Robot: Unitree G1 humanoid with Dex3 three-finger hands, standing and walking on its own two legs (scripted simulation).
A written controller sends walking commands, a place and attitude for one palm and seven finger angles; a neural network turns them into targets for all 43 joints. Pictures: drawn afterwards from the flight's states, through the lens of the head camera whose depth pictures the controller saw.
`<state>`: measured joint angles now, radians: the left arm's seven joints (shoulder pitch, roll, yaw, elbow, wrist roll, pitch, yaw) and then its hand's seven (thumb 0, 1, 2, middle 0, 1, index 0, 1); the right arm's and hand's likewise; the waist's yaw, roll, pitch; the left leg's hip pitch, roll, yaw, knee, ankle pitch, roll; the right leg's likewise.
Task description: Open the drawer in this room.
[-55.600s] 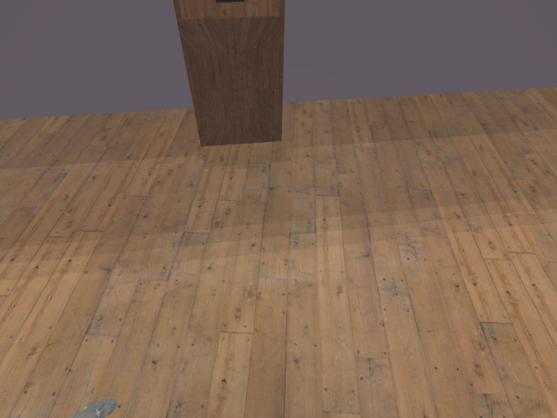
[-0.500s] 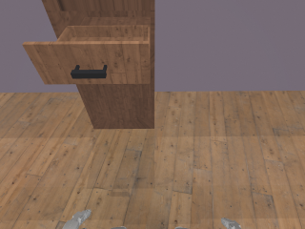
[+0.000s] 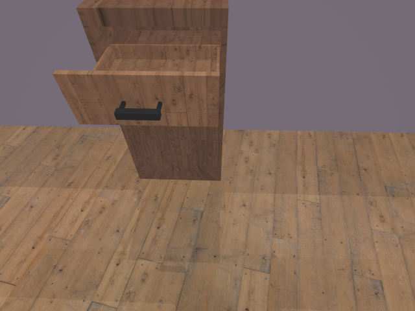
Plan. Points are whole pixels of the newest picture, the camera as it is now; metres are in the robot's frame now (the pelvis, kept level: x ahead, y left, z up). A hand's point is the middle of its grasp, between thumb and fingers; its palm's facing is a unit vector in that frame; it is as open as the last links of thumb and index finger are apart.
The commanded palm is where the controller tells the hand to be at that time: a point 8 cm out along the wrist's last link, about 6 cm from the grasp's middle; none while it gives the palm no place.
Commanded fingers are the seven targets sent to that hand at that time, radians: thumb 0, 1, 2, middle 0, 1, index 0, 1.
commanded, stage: let the arm hang, fingers relaxed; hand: left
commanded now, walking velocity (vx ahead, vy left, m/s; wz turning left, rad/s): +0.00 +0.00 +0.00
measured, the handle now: (139, 109) +0.61 +0.23 +0.03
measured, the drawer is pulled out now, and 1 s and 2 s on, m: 0.29 0.29 0.29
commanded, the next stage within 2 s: look to check the result in 0.34 s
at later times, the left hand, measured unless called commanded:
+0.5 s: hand out of the picture +0.02 +0.16 -0.17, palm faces +0.00 -0.97 -0.24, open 7.3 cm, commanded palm none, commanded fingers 0.00 0.90 0.90 -0.20 -0.30 -0.20 -0.30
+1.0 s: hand out of the picture +0.06 +0.18 -0.16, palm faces +0.00 -0.96 -0.29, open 7.3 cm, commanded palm none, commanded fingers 0.00 0.90 0.90 -0.20 -0.30 -0.20 -0.30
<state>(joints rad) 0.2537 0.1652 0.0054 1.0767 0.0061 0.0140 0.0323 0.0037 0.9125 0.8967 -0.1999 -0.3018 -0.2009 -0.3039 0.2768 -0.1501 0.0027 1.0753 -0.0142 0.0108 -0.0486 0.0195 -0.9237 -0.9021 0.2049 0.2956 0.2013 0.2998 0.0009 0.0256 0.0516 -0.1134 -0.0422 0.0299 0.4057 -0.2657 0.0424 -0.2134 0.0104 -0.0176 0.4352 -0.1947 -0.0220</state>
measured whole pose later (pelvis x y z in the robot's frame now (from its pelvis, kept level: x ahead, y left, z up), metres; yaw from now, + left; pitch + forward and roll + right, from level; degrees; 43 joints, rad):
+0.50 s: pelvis +0.00 -0.03 +0.00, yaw -1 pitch -2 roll +0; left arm 0.23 0.16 0.02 1.13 0.01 -0.01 0.03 0.00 0.91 0.90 -0.20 -0.30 -0.20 -0.30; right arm 0.29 -0.17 -0.01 1.13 -0.02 0.01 -0.03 0.01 -0.91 -0.90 0.20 0.30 0.20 0.30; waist -0.02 0.03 0.06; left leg -0.09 0.00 0.04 0.36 -0.24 0.00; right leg -0.19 0.06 -0.01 0.38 -0.16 -0.06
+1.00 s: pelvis +0.00 -0.04 +0.00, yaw -1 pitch -2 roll +0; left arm 0.16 0.23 0.03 1.12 0.01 -0.02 0.02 0.00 0.91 0.90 -0.20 -0.30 -0.20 -0.30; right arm 0.22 -0.25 -0.02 1.11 -0.02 0.01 -0.03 0.01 -0.90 -0.90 0.20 0.30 0.20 0.30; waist -0.02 0.03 0.07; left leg -0.08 0.03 0.03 0.35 -0.25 -0.01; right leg -0.17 0.08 -0.02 0.34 -0.14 -0.08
